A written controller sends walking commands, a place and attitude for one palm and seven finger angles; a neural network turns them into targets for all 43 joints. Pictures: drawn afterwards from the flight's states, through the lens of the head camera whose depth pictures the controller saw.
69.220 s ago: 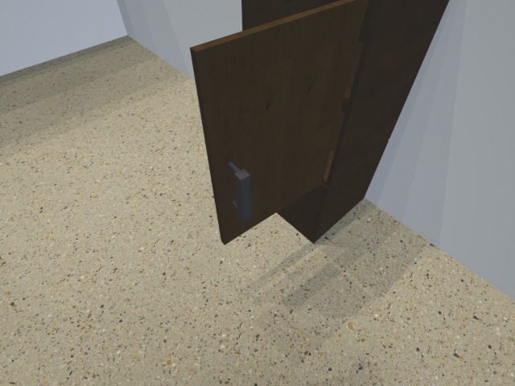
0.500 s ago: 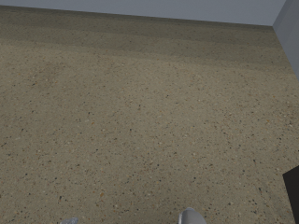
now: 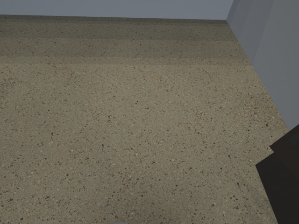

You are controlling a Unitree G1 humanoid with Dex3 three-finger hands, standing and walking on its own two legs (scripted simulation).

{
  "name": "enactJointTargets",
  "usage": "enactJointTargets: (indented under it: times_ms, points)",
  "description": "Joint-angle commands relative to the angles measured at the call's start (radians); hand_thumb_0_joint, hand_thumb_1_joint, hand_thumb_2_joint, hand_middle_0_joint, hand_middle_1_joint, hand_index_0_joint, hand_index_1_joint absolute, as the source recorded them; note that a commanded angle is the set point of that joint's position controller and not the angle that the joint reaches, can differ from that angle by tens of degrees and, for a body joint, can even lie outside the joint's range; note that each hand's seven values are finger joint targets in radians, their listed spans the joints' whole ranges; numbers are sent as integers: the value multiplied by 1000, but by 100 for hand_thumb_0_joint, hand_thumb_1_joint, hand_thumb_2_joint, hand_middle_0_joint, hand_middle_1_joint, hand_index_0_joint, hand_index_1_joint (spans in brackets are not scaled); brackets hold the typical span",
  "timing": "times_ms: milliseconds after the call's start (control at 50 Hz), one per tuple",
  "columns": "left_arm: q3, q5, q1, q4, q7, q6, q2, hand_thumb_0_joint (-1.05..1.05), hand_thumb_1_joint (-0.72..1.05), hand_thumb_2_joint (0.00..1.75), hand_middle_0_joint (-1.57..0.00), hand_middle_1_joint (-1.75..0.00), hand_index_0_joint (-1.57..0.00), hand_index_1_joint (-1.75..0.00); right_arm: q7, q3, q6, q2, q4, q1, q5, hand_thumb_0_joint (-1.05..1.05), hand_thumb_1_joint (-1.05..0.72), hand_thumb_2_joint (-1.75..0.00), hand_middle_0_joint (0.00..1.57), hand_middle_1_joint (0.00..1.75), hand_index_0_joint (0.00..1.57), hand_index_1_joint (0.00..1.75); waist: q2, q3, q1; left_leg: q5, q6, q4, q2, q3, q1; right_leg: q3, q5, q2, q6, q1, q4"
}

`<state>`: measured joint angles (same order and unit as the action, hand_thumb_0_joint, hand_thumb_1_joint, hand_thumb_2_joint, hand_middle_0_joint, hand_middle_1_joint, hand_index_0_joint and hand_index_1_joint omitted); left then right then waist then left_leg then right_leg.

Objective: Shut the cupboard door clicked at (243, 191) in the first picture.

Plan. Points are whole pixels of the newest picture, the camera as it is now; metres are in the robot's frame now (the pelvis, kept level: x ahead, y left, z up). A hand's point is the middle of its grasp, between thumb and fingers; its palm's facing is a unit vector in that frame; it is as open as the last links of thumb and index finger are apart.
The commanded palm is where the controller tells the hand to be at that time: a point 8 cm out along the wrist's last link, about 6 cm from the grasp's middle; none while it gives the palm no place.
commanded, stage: turn to face it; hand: left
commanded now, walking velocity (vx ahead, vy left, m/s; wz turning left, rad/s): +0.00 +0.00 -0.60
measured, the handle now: out of the picture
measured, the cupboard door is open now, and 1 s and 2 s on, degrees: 21 21 21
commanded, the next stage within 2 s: take the last steps up to it in 1.64 s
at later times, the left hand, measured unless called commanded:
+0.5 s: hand (104, 197) +0.20 +0.16 -0.15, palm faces -0.33 -0.90 -0.27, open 7.4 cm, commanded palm none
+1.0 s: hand (115, 180) +0.26 +0.13 -0.16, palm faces -0.58 -0.79 -0.20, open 7.4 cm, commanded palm none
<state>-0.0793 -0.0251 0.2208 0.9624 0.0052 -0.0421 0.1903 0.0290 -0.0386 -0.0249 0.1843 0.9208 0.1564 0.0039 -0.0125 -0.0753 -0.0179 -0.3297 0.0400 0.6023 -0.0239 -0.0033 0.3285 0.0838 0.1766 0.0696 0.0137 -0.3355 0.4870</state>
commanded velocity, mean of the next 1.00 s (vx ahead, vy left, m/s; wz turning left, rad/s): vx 0.00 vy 0.00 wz -0.60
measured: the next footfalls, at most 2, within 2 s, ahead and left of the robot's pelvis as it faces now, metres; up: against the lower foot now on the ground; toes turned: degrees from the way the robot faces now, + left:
left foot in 0.02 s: +0.06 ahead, +0.12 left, +0.00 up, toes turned +0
right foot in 0.42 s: +0.01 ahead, -0.13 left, +0.00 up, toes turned -21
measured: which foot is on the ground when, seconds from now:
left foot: up 0.00-0.00, down 0.02-0.42, up 0.44-0.72, down 0.74-1.00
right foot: down 0.00-0.02, up 0.04-0.40, down 0.42-0.74, up 0.76-1.00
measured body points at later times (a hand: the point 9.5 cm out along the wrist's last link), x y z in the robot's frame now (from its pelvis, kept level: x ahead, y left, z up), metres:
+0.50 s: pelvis +0.02 +0.00 -0.01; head +0.06 -0.04 +0.44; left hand +0.22 +0.20 -0.13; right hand -0.03 -0.27 -0.16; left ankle +0.02 +0.13 -0.68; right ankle -0.03 -0.11 -0.73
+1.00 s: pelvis +0.05 +0.02 +0.01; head +0.10 +0.01 +0.45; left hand +0.29 +0.17 -0.14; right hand -0.05 -0.21 -0.13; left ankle +0.11 +0.12 -0.73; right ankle -0.04 -0.08 -0.68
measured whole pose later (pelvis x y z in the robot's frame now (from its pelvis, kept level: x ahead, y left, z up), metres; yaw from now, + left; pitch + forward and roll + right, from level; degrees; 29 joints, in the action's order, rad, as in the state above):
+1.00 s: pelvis +0.05 +0.02 +0.01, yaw -37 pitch +1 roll -3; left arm -0.08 -0.02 0.13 0.88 -0.05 -0.08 0.26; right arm 0.02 -0.02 -0.02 0.20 0.88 0.24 0.03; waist 0.01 -0.10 0.01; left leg -0.28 0.01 0.52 -0.14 0.18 0.25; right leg -0.05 0.46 -0.02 -0.04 -0.42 0.90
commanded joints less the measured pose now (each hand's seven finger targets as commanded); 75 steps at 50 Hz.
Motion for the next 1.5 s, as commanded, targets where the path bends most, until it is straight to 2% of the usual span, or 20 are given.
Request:
enactJointTargets:
  times_ms: [0, 100, 340, 380, 400, 440, 500, 680, 720, 740, 820, 960, 1040, 1080, 1140, 1200, 1360, 1380, 1420, 1480]
  points:
    - [-29, 12, -58, -149, -14, 10, 98, 0, 90, 90, -20, -30, -20, -30, 23, -50, 24, 258, -63, 155, 26, 0, -90, -90, 20, 30, 20, 30, 298, 87, 69, 67, -201, -393, -446, -395, -208, -63, 409, -3, -29, -255, 359]
    - [-37, 2, -36, -118, -41, -7, 110, 0, 90, 90, -20, -30, -20, -30, 25, -27, 33, 190, -95, 36, 30, 0, -90, -90, 20, 30, 20, 30, 147, 84, 5, 479, -185, -272, -296, -73, -203, -75, 265, -82, -68, -233, 627]
    - [-19, 1, -60, -153, -41, 5, 121, 0, 90, 90, -20, -30, -20, -30, 1, -62, 17, 247, -62, 88, 22, 0, -90, -90, 20, 30, 20, 30, 192, 129, 15, 554, -101, -55, -308, 116, -215, -196, 66, -61, -18, 90, 38]
    - [-45, -10, 73, -117, -21, 25, 266, 0, 90, 90, -20, -30, -20, -30, -11, -49, 14, 170, -105, 67, 7, 0, -90, -90, 20, 30, 20, 30, -166, 189, -50, 79, 8, 278, -149, 227, 128, 134, -387, -327, 94, 438, -105]
    - [-50, 3, 119, -99, -11, 26, 315, 0, 90, 90, -20, -30, -20, -30, -6, -35, 4, 151, -143, 6, 7, 0, -90, -90, 20, 30, 20, 30, -226, 158, -75, -335, 32, 468, -55, 137, 261, 279, -675, -473, 205, 396, -94]
    - [-53, 2, 57, -118, 11, 21, 284, 0, 90, 90, -20, -30, -20, -30, 9, -31, -3, 154, -142, -14, 7, 0, -90, -90, 20, 30, 20, 30, -264, 147, -45, -261, 30, 596, -81, -6, 355, 286, -552, -415, 233, 375, -90]
    - [-34, 0, -72, -165, 11, 14, 232, 0, 90, 90, -20, -30, -20, -30, -4, -31, -9, 154, -106, 16, 11, 0, -90, -90, 20, 30, 20, 30, -144, 120, 14, -113, 46, 513, -85, 19, 223, 126, -415, -309, 172, 213, -85]
    - [-42, 5, -120, -176, -5, -1, 229, 0, 90, 90, -20, -30, -20, -30, 1, -29, 19, 156, -88, 156, 5, 0, -90, -90, 20, 30, 20, 30, -106, 134, 73, 105, 27, -130, -17, 48, -146, 190, -176, -204, 80, 3, 25]
    - [-21, 17, -71, -208, -19, -8, 123, 0, 90, 90, -20, -30, -20, -30, 8, -56, 33, 324, -94, 200, 26, 0, -90, -90, 20, 30, 20, 30, 360, 162, 70, 244, -143, -326, -424, -352, -281, -54, 429, 1, -37, -232, 409]
    - [-23, 3, -103, -206, -21, -10, 156, 0, 90, 90, -20, -30, -20, -30, 14, -51, 33, 314, -92, 194, 30, 0, -90, -90, 20, 30, 20, 30, 298, 143, 86, 258, -195, -331, -470, -385, -207, -15, 454, -41, -41, -232, 594]
    - [-27, 6, -95, -168, -47, -11, 133, 0, 90, 90, -20, -30, -20, -30, 18, -30, 34, 232, -120, 78, 31, 0, -90, -90, 20, 30, 20, 30, 185, 110, 25, 494, -169, -248, -323, -63, -217, -75, 310, -96, -68, -228, 659]
    - [-13, 5, -142, -182, -51, -8, 106, 0, 90, 90, -20, -30, -20, -30, 6, -50, 22, 246, -77, 139, 28, 0, -90, -90, 20, 30, 20, 30, 233, 120, 66, 550, -158, -185, -339, 66, -253, -172, 278, -77, -48, -85, 320]
    - [-22, 3, -30, -153, -44, 2, 138, 0, 90, 90, -20, -30, -20, -30, -3, -62, 13, 260, -81, 82, 19, 0, -90, -90, 20, 30, 20, 30, 172, 141, -3, 372, -77, -33, -315, 138, -129, -185, 25, -67, -12, 162, -14]
    - [-51, -8, 82, -116, -19, 25, 307, 0, 90, 90, -20, -30, -20, -30, -15, -35, 11, 142, -141, 30, 7, 0, -90, -90, 20, 30, 20, 30, -276, 149, -63, -288, 34, 345, -87, 218, 273, 273, -440, -415, 145, 425, -134]
    - [-43, 5, 10, -133, 4, 17, 273, 0, 90, 90, -20, -30, -20, -30, 4, -38, -15, 178, -134, -6, 9, 0, -90, -90, 20, 30, 20, 30, -281, 91, -27, -218, 31, 597, -84, -14, 331, 297, -259, -387, 205, 241, -169]
    - [-29, 1, -81, -166, 8, 19, 221, 0, 90, 90, -20, -30, -20, -30, -8, -31, -11, 160, -96, 42, 14, 0, -90, -90, 20, 30, 20, 30, -142, 124, 26, -94, 46, 490, -84, 21, 219, 142, -284, -296, 170, 183, -119]
    - [-36, 0, -90, -148, -2, 7, 231, 0, 90, 90, -20, -30, -20, -30, -2, -23, 7, 133, -86, 126, 5, 0, -90, -90, 20, 30, 20, 30, -140, 119, 52, 27, 22, -14, -12, 50, -50, 206, -144, -248, 125, 53, -59]
    - [-31, 7, -101, -153, -3, 3, 211, 0, 90, 90, -20, -30, -20, -30, 1, -23, 18, 151, -70, 170, 7, 0, -90, -90, 20, 30, 20, 30, -91, 131, 72, 103, 13, -153, -27, 33, -162, 186, -91, -209, 86, -17, -11]
    - [-13, 16, -61, -180, -17, -4, 118, 0, 90, 90, -20, -30, -20, -30, 8, -47, 27, 304, -83, 191, 28, 0, -90, -90, 20, 30, 20, 30, 331, 119, 67, 135, -150, -343, -392, -351, -226, -49, 364, -8, -21, -216, 322]
    - [-26, 0, -82, -152, -28, -3, 150, 0, 90, 90, -20, -30, -20, -30, 17, -29, 34, 241, -92, 119, 35, 0, -90, -90, 20, 30, 20, 30, 209, 91, 34, 317, -210, -316, -361, -263, -119, -26, 350, -72, -38, -202, 644]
